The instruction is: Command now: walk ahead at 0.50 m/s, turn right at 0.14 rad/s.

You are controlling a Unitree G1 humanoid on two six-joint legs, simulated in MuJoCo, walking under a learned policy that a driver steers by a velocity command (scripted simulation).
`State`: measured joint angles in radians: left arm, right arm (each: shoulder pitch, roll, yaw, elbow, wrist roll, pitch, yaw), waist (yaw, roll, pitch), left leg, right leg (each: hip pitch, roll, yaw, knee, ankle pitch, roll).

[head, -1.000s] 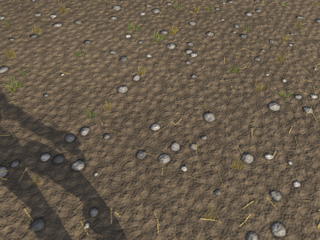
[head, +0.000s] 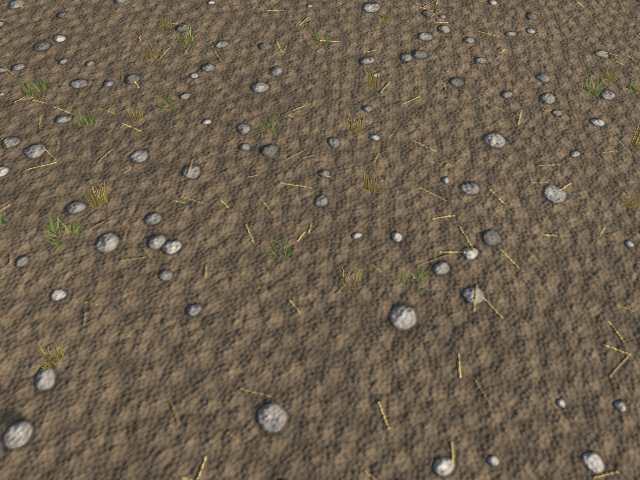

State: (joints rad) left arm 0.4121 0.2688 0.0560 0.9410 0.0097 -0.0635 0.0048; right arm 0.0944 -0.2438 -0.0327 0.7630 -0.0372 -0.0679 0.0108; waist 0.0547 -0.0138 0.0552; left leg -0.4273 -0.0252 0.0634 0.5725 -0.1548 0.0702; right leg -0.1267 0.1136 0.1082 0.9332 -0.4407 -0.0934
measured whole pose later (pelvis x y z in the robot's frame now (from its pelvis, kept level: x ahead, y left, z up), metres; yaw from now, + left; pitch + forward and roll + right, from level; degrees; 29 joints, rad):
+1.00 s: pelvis +0.15 +0.02 +0.02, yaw +26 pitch -1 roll -1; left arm 0.24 0.28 0.05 0.81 0.02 0.06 0.00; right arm 0.20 -0.24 -0.02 0.75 -0.02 0.04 0.00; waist 0.02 -0.04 0.04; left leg -0.19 -0.03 0.01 0.44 -0.24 0.06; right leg -0.43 -0.03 -0.04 0.89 -0.39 0.01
